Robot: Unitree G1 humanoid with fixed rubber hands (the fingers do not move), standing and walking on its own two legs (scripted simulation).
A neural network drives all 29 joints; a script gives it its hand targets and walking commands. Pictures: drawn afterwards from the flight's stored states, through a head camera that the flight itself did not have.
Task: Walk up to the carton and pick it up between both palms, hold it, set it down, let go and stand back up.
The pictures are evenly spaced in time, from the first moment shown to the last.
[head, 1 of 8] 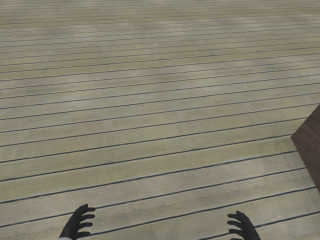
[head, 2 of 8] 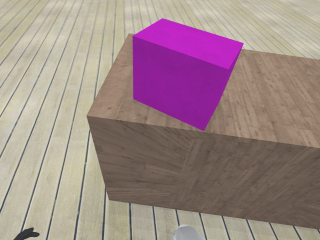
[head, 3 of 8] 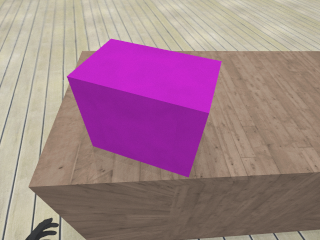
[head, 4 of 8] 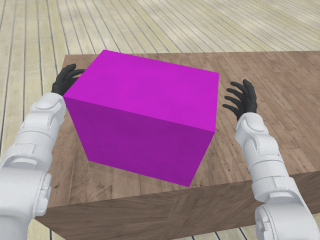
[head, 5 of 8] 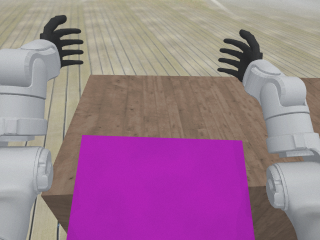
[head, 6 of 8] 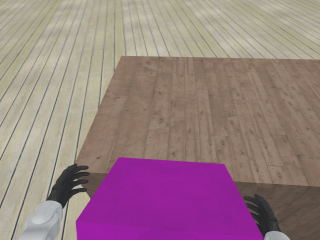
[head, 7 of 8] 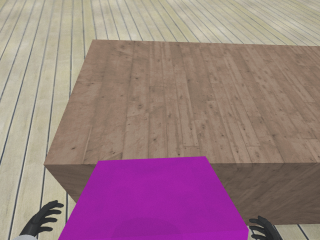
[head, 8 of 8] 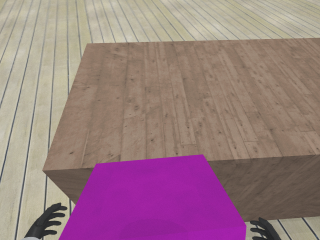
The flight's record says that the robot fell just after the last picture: no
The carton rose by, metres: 0.13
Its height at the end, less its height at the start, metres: -0.12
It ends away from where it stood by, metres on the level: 0.29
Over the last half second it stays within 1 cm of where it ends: yes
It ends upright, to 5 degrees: no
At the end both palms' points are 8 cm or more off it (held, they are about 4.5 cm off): yes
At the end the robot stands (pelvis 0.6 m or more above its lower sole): yes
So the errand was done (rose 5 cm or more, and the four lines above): no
